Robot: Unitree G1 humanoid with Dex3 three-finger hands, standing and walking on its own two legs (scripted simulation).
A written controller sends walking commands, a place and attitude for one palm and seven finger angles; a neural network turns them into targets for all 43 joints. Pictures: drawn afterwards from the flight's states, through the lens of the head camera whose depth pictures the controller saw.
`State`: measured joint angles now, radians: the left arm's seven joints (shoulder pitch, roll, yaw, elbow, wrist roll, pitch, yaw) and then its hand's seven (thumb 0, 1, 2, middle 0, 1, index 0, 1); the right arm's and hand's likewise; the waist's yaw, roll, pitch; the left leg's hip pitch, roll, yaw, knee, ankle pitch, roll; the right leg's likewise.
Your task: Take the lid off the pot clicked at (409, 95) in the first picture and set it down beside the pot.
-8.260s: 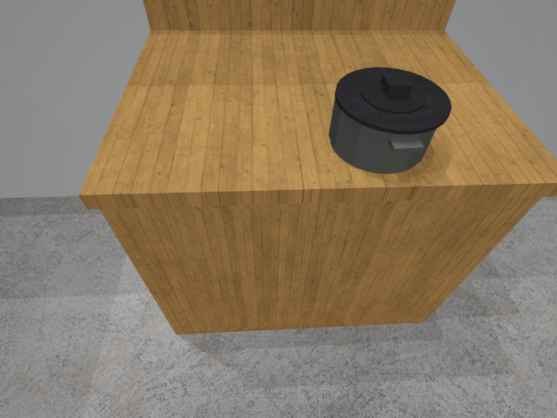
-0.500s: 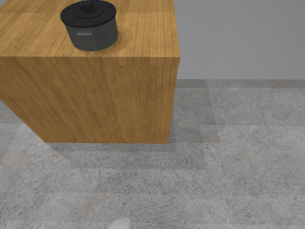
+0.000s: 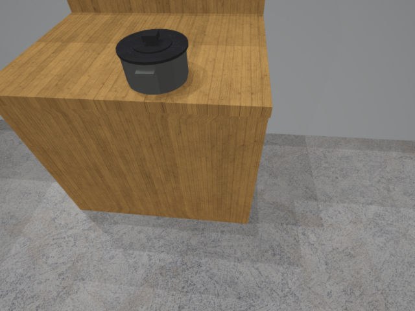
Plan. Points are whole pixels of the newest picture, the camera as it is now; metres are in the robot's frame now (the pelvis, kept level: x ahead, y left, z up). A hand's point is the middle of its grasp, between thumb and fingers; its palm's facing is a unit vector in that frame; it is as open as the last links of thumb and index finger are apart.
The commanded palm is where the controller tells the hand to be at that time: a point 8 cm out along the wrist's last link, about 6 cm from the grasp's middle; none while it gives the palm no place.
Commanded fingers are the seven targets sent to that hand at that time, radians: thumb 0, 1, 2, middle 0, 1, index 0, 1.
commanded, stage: take the last steps up to it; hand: left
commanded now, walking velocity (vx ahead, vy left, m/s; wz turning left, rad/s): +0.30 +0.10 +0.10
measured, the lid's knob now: (150, 36) +0.78 +0.20 +0.17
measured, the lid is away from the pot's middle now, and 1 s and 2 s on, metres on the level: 0.00 0.00 0.00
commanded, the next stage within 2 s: come to a stop and stand still in 0.54 s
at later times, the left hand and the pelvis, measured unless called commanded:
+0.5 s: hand out of the picture +0.10 +0.23 -0.18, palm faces +0.15 -0.97 -0.18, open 7.4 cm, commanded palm none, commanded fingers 0.00 0.90 0.90 -0.20 -0.30 -0.20 -0.30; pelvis +0.18 +0.07 -0.01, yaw +2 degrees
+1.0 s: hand (127, 218) +0.37 +0.25 -0.15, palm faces +0.05 -0.97 -0.22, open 7.3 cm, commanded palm none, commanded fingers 0.00 0.90 0.90 -0.20 -0.30 -0.20 -0.30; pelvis +0.27 +0.08 +0.01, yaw +1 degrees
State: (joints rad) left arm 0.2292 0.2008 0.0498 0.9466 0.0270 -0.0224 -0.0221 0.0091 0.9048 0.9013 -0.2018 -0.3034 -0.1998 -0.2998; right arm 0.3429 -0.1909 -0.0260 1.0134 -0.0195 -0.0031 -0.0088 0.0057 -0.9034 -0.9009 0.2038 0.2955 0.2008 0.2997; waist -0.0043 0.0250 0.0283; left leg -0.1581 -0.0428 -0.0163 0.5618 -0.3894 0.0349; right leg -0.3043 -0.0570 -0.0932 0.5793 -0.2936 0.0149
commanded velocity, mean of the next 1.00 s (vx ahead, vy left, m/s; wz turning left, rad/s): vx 0.05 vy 0.04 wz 0.00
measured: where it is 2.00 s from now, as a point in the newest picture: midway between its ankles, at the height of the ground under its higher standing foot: outside the picture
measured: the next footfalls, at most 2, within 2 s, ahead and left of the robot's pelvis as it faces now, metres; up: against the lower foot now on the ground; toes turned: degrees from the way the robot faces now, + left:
left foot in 0.42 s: +0.27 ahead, +0.19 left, +0.00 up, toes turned +9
right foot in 0.76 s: +0.37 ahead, -0.03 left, +0.00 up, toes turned -5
